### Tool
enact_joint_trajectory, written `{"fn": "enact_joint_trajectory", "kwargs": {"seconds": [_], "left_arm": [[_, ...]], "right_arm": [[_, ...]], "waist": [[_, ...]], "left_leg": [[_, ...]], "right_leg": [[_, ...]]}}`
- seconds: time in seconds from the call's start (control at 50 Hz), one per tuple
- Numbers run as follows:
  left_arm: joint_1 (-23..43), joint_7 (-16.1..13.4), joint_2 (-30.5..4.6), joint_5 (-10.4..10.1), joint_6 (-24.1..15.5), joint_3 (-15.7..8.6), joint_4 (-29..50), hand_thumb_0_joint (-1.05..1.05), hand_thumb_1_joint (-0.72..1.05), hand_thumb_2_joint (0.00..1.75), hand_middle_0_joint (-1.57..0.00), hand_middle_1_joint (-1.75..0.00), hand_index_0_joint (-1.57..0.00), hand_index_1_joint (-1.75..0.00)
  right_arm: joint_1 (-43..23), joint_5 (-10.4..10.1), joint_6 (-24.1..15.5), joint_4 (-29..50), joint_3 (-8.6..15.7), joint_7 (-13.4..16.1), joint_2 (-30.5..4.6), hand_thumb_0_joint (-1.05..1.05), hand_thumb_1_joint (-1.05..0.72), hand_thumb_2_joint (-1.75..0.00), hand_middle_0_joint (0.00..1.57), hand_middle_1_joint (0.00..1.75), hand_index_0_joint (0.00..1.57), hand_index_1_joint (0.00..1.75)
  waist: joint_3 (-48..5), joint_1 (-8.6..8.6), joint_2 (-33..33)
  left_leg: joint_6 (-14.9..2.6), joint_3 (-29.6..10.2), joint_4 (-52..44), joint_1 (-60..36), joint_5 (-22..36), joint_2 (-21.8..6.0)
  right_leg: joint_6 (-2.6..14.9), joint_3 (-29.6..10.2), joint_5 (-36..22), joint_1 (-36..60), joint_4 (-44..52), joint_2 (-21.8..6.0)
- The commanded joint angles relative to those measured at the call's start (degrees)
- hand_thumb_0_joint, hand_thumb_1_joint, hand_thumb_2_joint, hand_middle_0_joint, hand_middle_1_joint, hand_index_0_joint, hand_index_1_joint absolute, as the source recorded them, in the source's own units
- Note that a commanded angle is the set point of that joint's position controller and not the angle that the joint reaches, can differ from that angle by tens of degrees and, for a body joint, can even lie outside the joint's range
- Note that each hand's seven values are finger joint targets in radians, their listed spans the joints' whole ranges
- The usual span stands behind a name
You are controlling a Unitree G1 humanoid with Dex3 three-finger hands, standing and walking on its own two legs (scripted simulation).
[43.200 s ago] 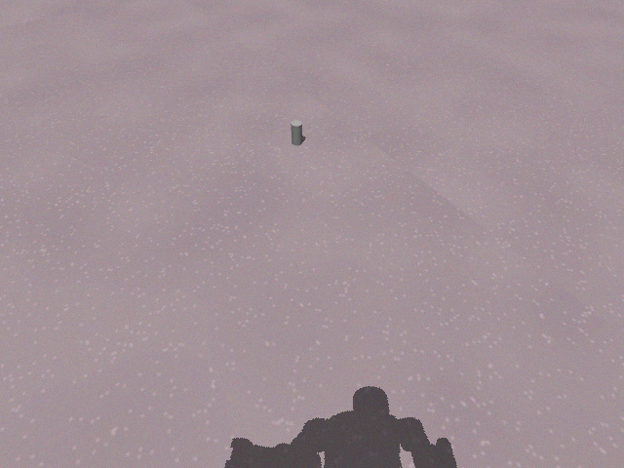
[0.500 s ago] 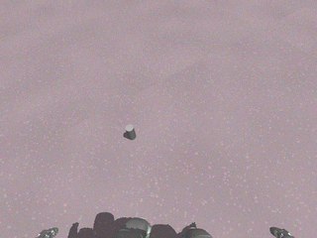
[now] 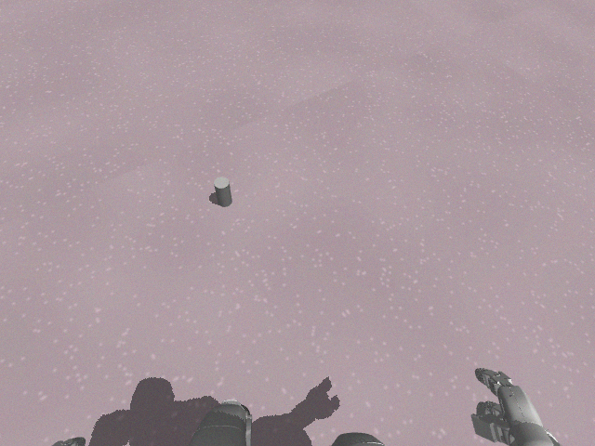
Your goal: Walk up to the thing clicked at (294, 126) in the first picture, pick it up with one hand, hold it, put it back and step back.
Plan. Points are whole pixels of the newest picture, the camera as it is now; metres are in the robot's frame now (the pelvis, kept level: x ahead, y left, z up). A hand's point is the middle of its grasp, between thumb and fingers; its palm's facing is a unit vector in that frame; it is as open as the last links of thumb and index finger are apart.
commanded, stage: step back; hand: left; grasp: from above
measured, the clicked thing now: (223, 192) +0.99 +0.28 -0.69
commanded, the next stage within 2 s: stand in 1.22 s
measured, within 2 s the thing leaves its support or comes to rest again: neither
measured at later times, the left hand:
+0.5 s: hand out of the picture -0.05 +0.27 -0.13, palm faces +0.10 -0.91 -0.40, open 7.4 cm
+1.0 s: hand out of the picture -0.04 +0.27 -0.14, palm faces +0.14 -0.90 -0.40, open 7.4 cm
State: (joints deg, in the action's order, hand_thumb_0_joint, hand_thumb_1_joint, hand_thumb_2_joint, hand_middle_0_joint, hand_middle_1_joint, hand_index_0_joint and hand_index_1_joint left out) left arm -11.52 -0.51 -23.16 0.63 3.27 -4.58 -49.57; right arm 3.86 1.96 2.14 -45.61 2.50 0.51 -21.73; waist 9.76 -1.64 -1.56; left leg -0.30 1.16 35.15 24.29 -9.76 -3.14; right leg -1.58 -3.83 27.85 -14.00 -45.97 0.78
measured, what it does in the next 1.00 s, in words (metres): steps on the spot: right foot, then left foot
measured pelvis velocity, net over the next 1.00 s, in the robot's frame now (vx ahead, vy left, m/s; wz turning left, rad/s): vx -0.05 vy -0.01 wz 0.12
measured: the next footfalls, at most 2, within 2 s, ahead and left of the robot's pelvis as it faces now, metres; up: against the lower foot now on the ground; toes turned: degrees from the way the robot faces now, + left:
right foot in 0.02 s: -0.03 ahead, -0.14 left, +0.00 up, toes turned +1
left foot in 0.36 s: -0.06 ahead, +0.11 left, +0.00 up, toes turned +2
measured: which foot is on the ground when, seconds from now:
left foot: down 0.00-0.06, up 0.08-0.34, down 0.36-0.66, up 0.68-0.96, down 0.98-1.00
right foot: up 0.00-0.00, down 0.02-0.40, up 0.42-0.62, down 0.64-1.00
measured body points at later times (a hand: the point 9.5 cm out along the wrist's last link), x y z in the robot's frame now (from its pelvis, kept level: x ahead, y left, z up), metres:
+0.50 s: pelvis -0.09 -0.01 +0.01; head -0.09 -0.01 +0.46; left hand -0.05 +0.32 -0.10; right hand -0.02 -0.31 -0.12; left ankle -0.10 +0.11 -0.72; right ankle -0.08 -0.13 -0.69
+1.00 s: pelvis -0.05 -0.01 +0.00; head -0.03 -0.02 +0.45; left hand -0.04 +0.31 -0.11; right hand +0.07 -0.31 -0.13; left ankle -0.01 +0.13 -0.72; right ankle -0.05 -0.14 -0.72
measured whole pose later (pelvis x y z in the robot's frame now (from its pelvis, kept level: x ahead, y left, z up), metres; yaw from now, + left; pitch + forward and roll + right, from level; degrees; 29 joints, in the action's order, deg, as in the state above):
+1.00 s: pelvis -0.05 -0.01 +0.00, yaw +7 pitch -3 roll +0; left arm -12.9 -0.4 -21.5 0.7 -1.8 -3.2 -55.8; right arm 9.7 1.3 0.4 -56.1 3.5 -0.4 -21.5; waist 6.3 -1.7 1.2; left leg 0.4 -1.6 35.2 18.3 -13.4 -0.8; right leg -0.2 4.1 21.7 -12.9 -37.8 -2.8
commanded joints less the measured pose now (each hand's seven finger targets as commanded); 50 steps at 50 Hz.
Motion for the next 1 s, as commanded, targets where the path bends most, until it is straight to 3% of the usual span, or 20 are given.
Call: {"fn": "enact_joint_trajectory", "kwargs": {"seconds": [0.0, 0.04, 0.06, 0.08, 0.14, 0.26, 0.32, 0.36, 0.38, 0.4, 0.46, 0.52, 0.6, 0.62, 0.64, 0.68, 0.76, 0.9, 0.94, 0.98], "left_arm": [[-8.88, -0.76, -9.03, 0.94, -3.21, -2.48, -1.22, 0.0, 0.9, 0.9, -0.2, -0.3, -0.2, -0.3], [-5.9, -0.72, -17.88, 2.27, -3.36, -4.97, 0.95, 0.0, 0.9, 0.9, -0.2, -0.3, -0.2, -0.3], [-2.41, -1.04, -22.27, 2.67, -3.24, -5.49, 3.1, 0.0, 0.9, 0.9, -0.2, -0.3, -0.2, -0.3], [1.37, -1.3, -20.3, 1.96, -3.52, -5.11, 3.77, 0.0, 0.9, 0.9, -0.2, -0.3, -0.2, -0.3], [6.45, -1.46, -12.2, 1.79, -4.29, -3.12, 3.8, 0.0, 0.9, 0.9, -0.2, -0.3, -0.2, -0.3], [-2.5, -0.82, -13.79, 2.39, -4.84, -4.26, 2.29, 0.0, 0.9, 0.9, -0.2, -0.3, -0.2, -0.3], [1.26, -0.21, -14.76, 1.69, -3.96, -3.49, 2.74, 0.0, 0.9, 0.9, -0.2, -0.3, -0.2, -0.3], [-3.51, -0.09, -7.85, 1.16, -3.7, -1.52, 2.26, 0.0, 0.9, 0.9, -0.2, -0.3, -0.2, -0.3], [-0.55, -0.07, -6.54, 0.13, -3.9, -0.97, 2.64, 0.0, 0.9, 0.9, -0.2, -0.3, -0.2, -0.3], [4.62, -0.31, -12.49, 0.99, -4.17, -2.79, 2.04, 0.0, 0.9, 0.9, -0.2, -0.3, -0.2, -0.3], [0.72, 0.84, -10.96, 0.24, -4.81, -2.68, 0.25, 0.0, 0.9, 0.9, -0.2, -0.3, -0.2, -0.3], [0.34, 1.41, -10.36, 0.45, -5.39, -2.84, -1.51, 0.0, 0.9, 0.9, -0.2, -0.3, -0.2, -0.3], [-6.63, 0.31, -8.8, 1.0, -6.61, -2.84, -4.76, 0.0, 0.9, 0.9, -0.2, -0.3, -0.2, -0.3], [-8.05, -0.19, -10.39, 1.49, -6.97, -3.36, -5.23, 0.0, 0.9, 0.9, -0.2, -0.3, -0.2, -0.3], [-9.72, -0.66, -15.05, 2.44, -7.42, -4.53, -4.91, 0.0, 0.9, 0.9, -0.2, -0.3, -0.2, -0.3], [-2.79, -0.65, -18.5, 1.93, -7.41, -4.78, -2.03, 0.0, 0.9, 0.9, -0.2, -0.3, -0.2, -0.3], [-0.46, -0.82, -13.56, 0.93, -8.51, -3.11, -1.99, 0.0, 0.9, 0.9, -0.2, -0.3, -0.2, -0.3], [0.39, -1.08, -12.75, 0.38, -7.33, -1.98, -1.74, 0.0, 0.9, 0.9, -0.2, -0.3, -0.2, -0.3], [1.25, -1.14, -12.44, -0.16, -6.52, -1.62, -1.63, 0.0, 0.9, 0.9, -0.2, -0.3, -0.2, -0.3], [0.73, -1.04, -9.66, -0.48, -5.88, -0.8, -0.76, 0.0, 0.9, 0.9, -0.2, -0.3, -0.2, -0.3]], "right_arm": [[1.39, -0.8, 1.2, 1.96, 3.97, 0.29, -14.44, 0.0, -0.9, -0.9, 0.2, 0.3, 0.2, 0.3], [2.27, -0.89, 0.71, 4.03, 2.11, 0.4, -8.06, 0.0, -0.9, -0.9, 0.2, 0.3, 0.2, 0.3], [-2.3, -0.63, 0.72, 4.51, 3.38, 1.43, -10.46, 0.0, -0.9, -0.9, 0.2, 0.3, 0.2, 0.3], [-1.72, -0.89, 0.67, 3.27, 4.45, 1.39, -12.89, 0.0, -0.9, -0.9, 0.2, 0.3, 0.2, 0.3], [4.23, -1.55, 0.14, -0.95, 3.0, 0.72, -10.22, 0.0, -0.9, -0.9, 0.2, 0.3, 0.2, 0.3], [1.96, -0.19, -1.9, -1.17, 2.75, -0.14, -9.95, 0.0, -0.9, -0.9, 0.2, 0.3, 0.2, 0.3], [7.9, 0.17, -3.06, -4.37, 3.59, -0.66, -9.96, 0.0, -0.9, -0.9, 0.2, 0.3, 0.2, 0.3], [10.31, 1.23, -4.01, -5.75, 5.15, -0.27, -12.94, 0.0, -0.9, -0.9, 0.2, 0.3, 0.2, 0.3], [8.42, 1.17, -4.22, -4.7, 5.33, -0.28, -16.85, 0.0, -0.9, -0.9, 0.2, 0.3, 0.2, 0.3], [8.95, 0.58, -4.09, -5.17, 5.88, -0.66, -20.25, 0.0, -0.9, -0.9, 0.2, 0.3, 0.2, 0.3], [4.11, 0.77, -4.55, -4.14, 4.04, -0.78, -13.82, 0.0, -0.9, -0.9, 0.2, 0.3, 0.2, 0.3], [6.66, 0.61, -4.53, -4.86, 4.66, -1.26, -14.2, 0.0, -0.9, -0.9, 0.2, 0.3, 0.2, 0.3], [3.48, -0.24, -2.75, -3.85, 3.51, -1.39, -11.08, 0.0, -0.9, -0.9, 0.2, 0.3, 0.2, 0.3], [5.22, -0.58, -2.58, -3.64, 2.61, -1.15, -8.09, 0.0, -0.9, -0.9, 0.2, 0.3, 0.2, 0.3], [5.5, -0.93, -2.76, -2.13, 1.54, -0.94, -5.21, 0.0, -0.9, -0.9, 0.2, 0.3, 0.2, 0.3], [6.28, -0.23, -2.61, -3.68, 3.51, 0.04, -11.4, 0.0, -0.9, -0.9, 0.2, 0.3, 0.2, 0.3], [8.84, -0.54, -2.87, -6.38, 3.22, -0.66, -10.09, 0.0, -0.9, -0.9, 0.2, 0.3, 0.2, 0.3], [6.66, -0.65, -2.91, -6.49, 2.56, -0.72, -7.88, 0.0, -0.9, -0.9, 0.2, 0.3, 0.2, 0.3], [8.01, -0.76, -3.07, -7.63, 2.64, -0.4, -7.73, 0.0, -0.9, -0.9, 0.2, 0.3, 0.2, 0.3], [8.36, -0.25, -3.45, -8.15, 3.8, 0.16, -11.86, 0.0, -0.9, -0.9, 0.2, 0.3, 0.2, 0.3]], "waist": [[-17.71, -0.21, 11.73], [-11.19, 0.12, -11.08], [-8.07, -4.23, -13.14], [-4.36, -1.78, -10.68], [-5.58, 3.5, -3.7], [-8.49, -3.02, -10.0], [-9.39, 0.95, -8.99], [-11.71, 0.82, 6.15], [-8.3, 1.43, 12.62], [-2.57, 3.92, 10.16], [-0.8, 0.42, 9.05], [-3.01, 2.18, 11.15], [-8.86, -2.33, 7.77], [-10.23, -2.55, 1.82], [-9.95, -3.32, -9.25], [-4.11, -1.59, -2.99], [-4.15, 0.86, -2.19], [-9.03, 0.66, -7.79], [-10.39, 1.74, -6.03], [-14.11, 1.26, 2.36]], "left_leg": [[-8.61, -7.65, -0.1, -12.76, 5.55, -6.38], [-1.23, -4.06, 13.56, 12.63, -21.83, 6.89], [0.95, -11.07, 23.36, 7.22, -25.9, 6.05], [0.94, -13.58, 28.47, 2.8, -23.28, 3.64], [0.6, -10.4, 31.23, 3.32, -14.03, 9.29], [1.85, -4.83, 7.4, 4.7, -20.27, 3.79], [-0.19, -1.44, -12.56, -12.71, -13.86, 4.03], [-3.52, -18.63, -18.69, -25.72, -15.04, -3.51], [-9.59, -34.47, -22.98, -22.0, -28.19, -13.71], [-14.98, -38.06, -25.15, -8.27, -38.72, -17.18], [-11.1, -22.36, -22.26, -8.32, -27.31, -9.74], [-10.39, -19.04, -21.13, -6.53, -24.79, -7.99], [-6.43, -9.08, -5.91, -2.12, -17.97, -3.21], [-4.53, -6.91, 2.83, 2.37, -16.83, -0.57], [-1.72, -4.98, 15.74, 12.59, -21.19, 7.6], [-0.86, -10.12, 21.07, 9.02, -23.73, 2.89], [-0.09, -10.39, 18.49, 3.57, -14.24, 2.11], [0.11, -0.08, 0.38, -7.82, -8.64, 2.49], [-0.85, 0.85, -7.04, -12.61, 2.49, 3.3], [-4.58, -9.46, -6.96, -18.13, 18.22, -4.73]], "right_leg": [[2.61, 4.51, -12.14, 6.07, 25.84, 0.26], [8.75, -22.23, -6.85, 8.01, 26.61, -16.0], [18.27, -31.22, -8.41, -7.16, 30.16, -26.23], [18.71, -29.76, -6.36, -15.1, 31.53, -26.54], [10.87, -5.53, -29.5, -5.33, 21.02, -12.28], [12.58, -11.32, -2.6, 9.3, 23.13, -14.7], [10.94, -8.58, -2.11, -0.39, 19.28, -14.47], [5.47, -1.2, -4.52, -12.67, 1.4, -7.0], [2.57, 6.54, 2.86, -21.57, -2.84, -0.21], [2.89, 0.39, 5.61, -17.05, -6.68, -3.97], [3.42, 1.09, -0.88, -13.42, -3.4, -4.03], [2.44, 4.92, -2.52, -7.8, 2.36, -2.18], [2.85, 8.23, -11.26, 9.83, 20.5, 1.18], [3.48, 1.0, -9.36, 15.32, 23.14, -2.14], [7.71, -20.28, -1.1, 18.01, 30.3, -14.68], [16.59, -31.56, 9.05, 2.75, 33.91, -25.96], [11.2, -12.05, -14.29, 1.64, 29.13, -16.29], [10.0, -0.75, -43.8, 1.96, 17.83, -13.74], [7.41, 1.21, -43.41, 1.65, 12.46, -11.78], [4.26, 2.44, -33.18, -2.64, 6.32, -7.74]]}}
